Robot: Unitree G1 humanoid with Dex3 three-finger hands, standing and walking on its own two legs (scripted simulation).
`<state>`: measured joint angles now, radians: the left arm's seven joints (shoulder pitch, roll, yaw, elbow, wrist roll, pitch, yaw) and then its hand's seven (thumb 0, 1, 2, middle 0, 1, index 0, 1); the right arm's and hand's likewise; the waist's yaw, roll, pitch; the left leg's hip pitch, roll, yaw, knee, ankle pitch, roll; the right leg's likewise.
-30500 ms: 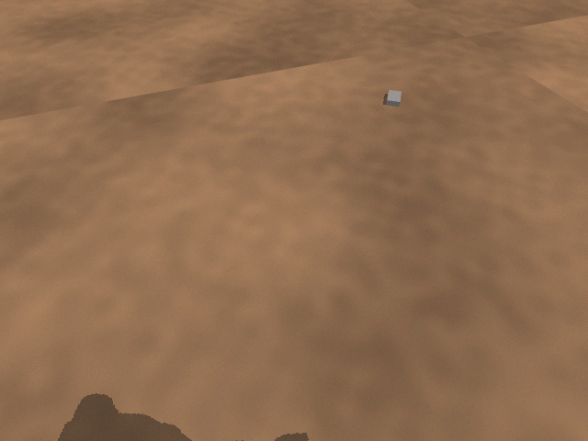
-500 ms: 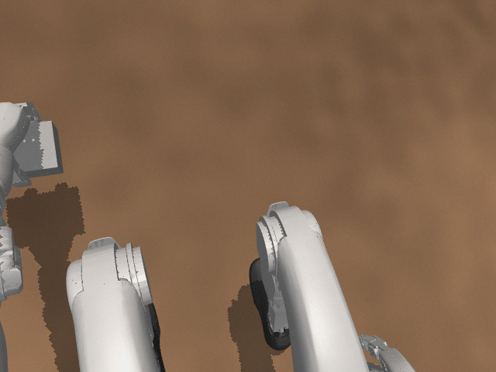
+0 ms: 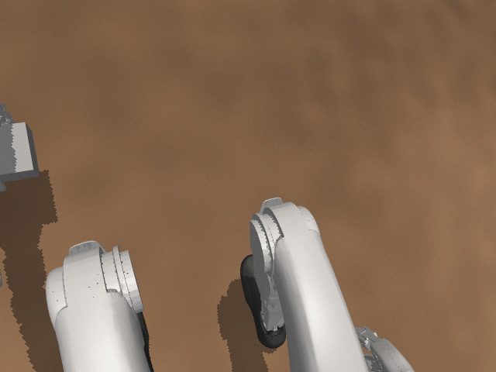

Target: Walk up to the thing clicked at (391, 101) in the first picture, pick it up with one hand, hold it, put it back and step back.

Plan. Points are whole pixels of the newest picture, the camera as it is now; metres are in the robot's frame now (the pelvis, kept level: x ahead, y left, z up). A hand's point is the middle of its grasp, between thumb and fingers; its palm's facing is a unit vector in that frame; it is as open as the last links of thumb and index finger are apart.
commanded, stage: lower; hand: left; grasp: from above
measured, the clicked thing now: out of the picture +0.47 +0.33 -0.21
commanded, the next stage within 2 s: rest in 0.12 s
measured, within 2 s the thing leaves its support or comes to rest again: rests again in 1.58 s
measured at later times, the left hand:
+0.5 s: hand out of the picture +0.48 +0.32 -0.23, palm faces -0.47 -0.13 -0.87, open 10.9 cm
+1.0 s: hand (4, 159) +0.48 +0.32 -0.26, palm faces -0.45 -0.13 -0.88, open 10.9 cm
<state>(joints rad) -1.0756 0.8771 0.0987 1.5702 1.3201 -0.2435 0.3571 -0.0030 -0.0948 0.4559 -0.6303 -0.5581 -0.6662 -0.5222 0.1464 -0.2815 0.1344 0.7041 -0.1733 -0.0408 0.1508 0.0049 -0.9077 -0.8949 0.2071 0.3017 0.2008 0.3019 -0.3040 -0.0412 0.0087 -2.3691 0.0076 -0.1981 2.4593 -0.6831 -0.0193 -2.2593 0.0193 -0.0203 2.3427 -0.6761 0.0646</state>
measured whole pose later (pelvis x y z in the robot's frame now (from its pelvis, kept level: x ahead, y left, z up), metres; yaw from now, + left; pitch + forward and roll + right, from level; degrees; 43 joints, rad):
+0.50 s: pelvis +0.01 +0.00 -0.01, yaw -3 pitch +32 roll -13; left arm -1.09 0.97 0.15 1.65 1.33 -0.23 0.47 0.00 -0.09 0.42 -0.64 -0.54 -0.68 -0.50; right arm 0.13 -0.29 0.21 0.69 -0.23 -0.09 0.17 0.00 -0.90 -0.89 0.21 0.30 0.20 0.30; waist -0.36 -0.08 0.08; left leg -2.39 0.01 -0.24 2.53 -0.71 -0.02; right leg -2.27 0.04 -0.05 2.38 -0.69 0.07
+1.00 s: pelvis +0.00 +0.01 -0.02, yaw -5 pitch +28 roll -15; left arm -1.09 1.07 0.15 1.72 1.37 -0.26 0.54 0.00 -0.09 0.38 -0.67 -0.50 -0.70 -0.46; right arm 0.10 -0.31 0.29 0.66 -0.29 -0.14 0.20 0.00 -0.90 -0.89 0.21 0.30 0.20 0.30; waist -0.39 -0.13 0.13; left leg -2.39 0.01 -0.28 2.58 -0.72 -0.01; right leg -2.25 0.06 -0.08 2.39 -0.68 0.07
